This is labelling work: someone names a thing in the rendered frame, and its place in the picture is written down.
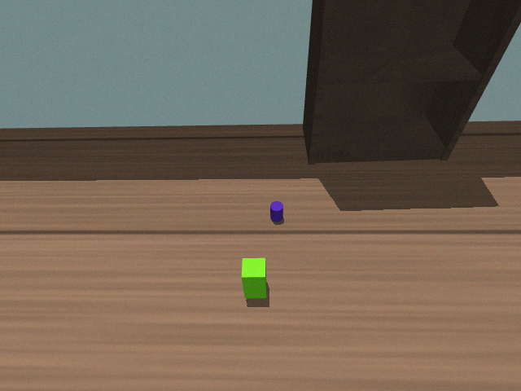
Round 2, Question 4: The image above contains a bookshelf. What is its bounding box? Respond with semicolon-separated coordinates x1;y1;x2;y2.
303;0;521;165

